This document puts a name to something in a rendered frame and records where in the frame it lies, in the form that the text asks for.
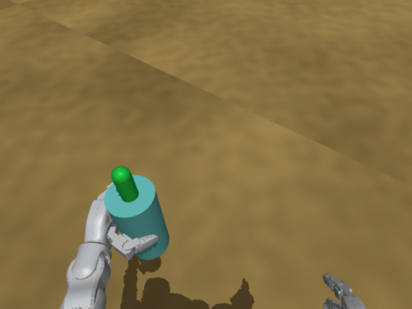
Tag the right robot hand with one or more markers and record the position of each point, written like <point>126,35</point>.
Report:
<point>343,293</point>

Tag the bottle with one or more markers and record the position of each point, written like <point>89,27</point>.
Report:
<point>133,204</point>

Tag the left robot arm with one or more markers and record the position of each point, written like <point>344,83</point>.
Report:
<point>87,277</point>

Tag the left robot hand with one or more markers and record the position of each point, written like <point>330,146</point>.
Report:
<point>101,228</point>

